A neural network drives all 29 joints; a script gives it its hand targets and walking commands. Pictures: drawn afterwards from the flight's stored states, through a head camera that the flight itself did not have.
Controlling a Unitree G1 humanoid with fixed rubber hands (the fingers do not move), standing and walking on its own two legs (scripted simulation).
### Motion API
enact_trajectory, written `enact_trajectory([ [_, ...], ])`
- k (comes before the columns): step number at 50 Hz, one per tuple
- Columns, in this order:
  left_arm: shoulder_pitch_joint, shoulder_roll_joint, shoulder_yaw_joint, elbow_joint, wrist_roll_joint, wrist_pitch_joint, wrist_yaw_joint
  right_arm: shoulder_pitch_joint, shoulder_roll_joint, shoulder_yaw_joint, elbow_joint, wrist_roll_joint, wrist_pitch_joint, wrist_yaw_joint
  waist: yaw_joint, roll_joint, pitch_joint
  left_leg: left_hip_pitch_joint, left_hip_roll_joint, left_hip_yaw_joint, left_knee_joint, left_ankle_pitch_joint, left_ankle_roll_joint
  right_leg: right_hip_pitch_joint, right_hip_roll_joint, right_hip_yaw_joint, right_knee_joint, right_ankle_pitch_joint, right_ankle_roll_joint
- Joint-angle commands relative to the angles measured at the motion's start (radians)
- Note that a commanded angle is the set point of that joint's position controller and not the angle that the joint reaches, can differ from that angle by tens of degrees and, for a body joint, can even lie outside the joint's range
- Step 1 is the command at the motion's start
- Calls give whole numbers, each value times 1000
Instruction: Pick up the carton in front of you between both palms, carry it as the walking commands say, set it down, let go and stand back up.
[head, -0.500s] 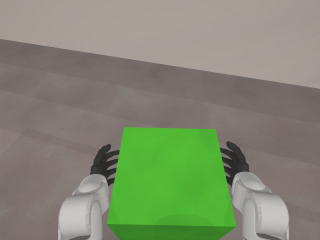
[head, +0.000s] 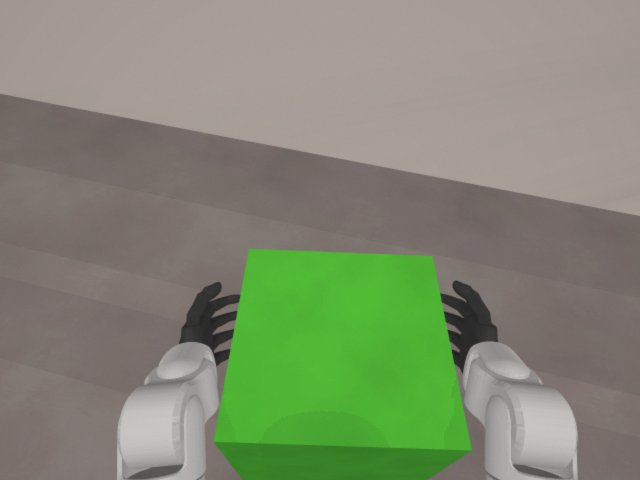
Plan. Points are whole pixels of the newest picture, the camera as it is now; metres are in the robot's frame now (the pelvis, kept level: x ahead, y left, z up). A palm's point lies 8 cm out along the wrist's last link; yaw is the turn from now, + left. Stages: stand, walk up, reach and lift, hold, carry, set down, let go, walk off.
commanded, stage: carry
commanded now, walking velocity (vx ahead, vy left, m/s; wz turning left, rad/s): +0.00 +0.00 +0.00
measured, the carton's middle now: (334, 379) +0.25 +0.00 -0.01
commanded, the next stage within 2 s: none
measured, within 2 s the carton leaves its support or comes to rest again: neither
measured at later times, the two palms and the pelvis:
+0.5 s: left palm (236, 239) +0.39 +0.13 +0.09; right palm (470, 235) +0.41 -0.17 +0.09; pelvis +0.15 -0.03 -0.01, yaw +3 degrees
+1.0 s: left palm (234, 255) +0.37 +0.13 +0.09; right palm (473, 249) +0.39 -0.17 +0.09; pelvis +0.13 -0.03 -0.01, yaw +3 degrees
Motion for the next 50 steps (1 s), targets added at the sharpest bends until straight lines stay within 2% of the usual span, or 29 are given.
enact_trajectory([
  [1, -343, -960, -742, -91, -340, -51, -186, -298, 963, 697, -80, 331, -20, 198, 3, 130, -429, 355, 256, -147, -72, 634, 34, 58, -15, 7, -224, 36, 6],
  [3, -320, -941, -742, -99, -329, -59, -181, -272, 940, 697, -86, 328, -26, 202, -1, 159, -416, 353, 249, -117, -53, 643, 39, 61, -2, -23, -339, 91, 8],
  [5, -331, -915, -744, -128, -328, -57, -176, -269, 912, 695, -101, 328, -26, 202, -7, 185, -411, 336, 238, -97, -34, 586, 34, 84, -4, -50, -400, 172, 10],
  [7, -355, -885, -742, -158, -335, -46, -174, -288, 882, 692, -122, 328, -18, 198, -5, 177, -387, 278, 214, -77, -11, 442, 14, 147, -10, -77, -482, 289, 13],
  [8, -360, -866, -736, -161, -337, -36, -174, -294, 862, 688, -122, 325, -10, 195, -1, 161, -365, 240, 196, -71, 2, 346, -10, 191, -21, -85, -564, 391, 16],
  [9, -365, -841, -725, -159, -337, -24, -174, -297, 840, 683, -115, 317, 0, 191, -1, 144, -345, 205, 175, -77, 16, 249, -35, 232, -47, -75, -602, 442, 20],
  [10, -366, -808, -711, -148, -337, -8, -173, -293, 812, 673, -99, 306, 11, 185, 2, 113, -339, 151, 169, -87, 34, 157, -56, 290, -102, -41, -593, 505, 21],
  [11, -371, -772, -695, -131, -336, 6, -172, -294, 781, 665, -87, 297, 25, 178, -3, 42, -323, 103, 145, -89, 68, 76, -74, 325, -163, 7, -542, 694, 7],
  [12, -369, -759, -680, -99, -331, 14, -172, -305, 760, 663, -93, 293, 42, 172, -10, -2, -324, 128, 128, -117, 49, 77, -85, 304, -183, 19, -502, 733, -27],
  [13, -351, -751, -659, -58, -325, 20, -172, -320, 744, 657, -82, 292, 58, 168, -6, -46, -301, 160, 133, -120, 53, 73, -89, 249, -171, 24, -516, 686, -32],
  [16, -330, -748, -617, 16, -306, 34, -172, -354, 753, 665, -36, 301, 77, 164, -3, -49, -300, 180, 141, -125, 106, 205, -97, 248, -148, 0, -496, 801, -34],
  [20, -382, -811, -624, 4, -320, 25, -175, -405, 821, 683, -32, 326, 69, 170, -1, -23, -359, 190, 135, -126, 128, 248, -107, 290, -143, -6, -453, 870, -47],
  [26, -413, -856, -659, -41, -340, 10, -174, -393, 865, 681, -36, 327, 51, 171, 0, 19, -401, 213, 130, -122, 149, 299, -107, 302, -132, -13, -421, 878, -55],
  [32, -408, -850, -673, -58, -345, 8, -175, -368, 856, 673, -43, 315, 46, 169, 0, 34, -391, 218, 136, -127, 148, 314, -103, 283, -120, -24, -416, 790, -49],
  [42, -408, -823, -659, -37, -328, 18, -176, -383, 831, 672, -38, 315, 54, 171, 0, 35, -322, 181, 144, -144, 104, 190, -92, 250, -118, -24, -458, 606, -45],
  [50, -437, -785, -630, 81, -278, -18, -198, -416, 802, 648, 80, 269, 19, 193, 2, 34, -268, 145, 141, -158, 59, 46, -80, 220, -118, -13, -507, 462, -46],
])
